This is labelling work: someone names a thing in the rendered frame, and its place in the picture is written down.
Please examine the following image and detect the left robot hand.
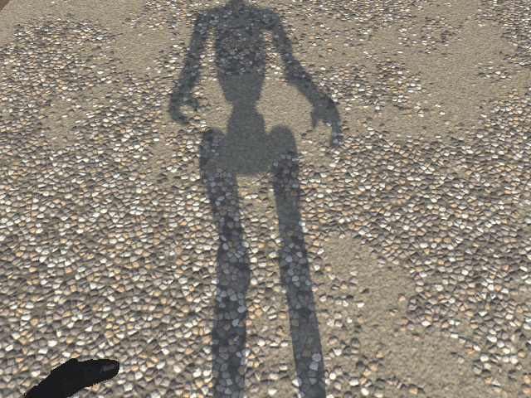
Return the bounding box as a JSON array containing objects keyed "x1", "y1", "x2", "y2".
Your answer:
[{"x1": 23, "y1": 358, "x2": 119, "y2": 398}]

